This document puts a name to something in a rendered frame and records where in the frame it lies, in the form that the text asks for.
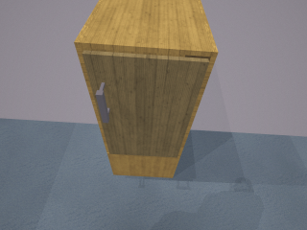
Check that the handle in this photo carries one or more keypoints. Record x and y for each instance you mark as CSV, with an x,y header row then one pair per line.
x,y
101,100

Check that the cupboard door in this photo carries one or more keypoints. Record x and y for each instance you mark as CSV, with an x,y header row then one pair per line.
x,y
150,98

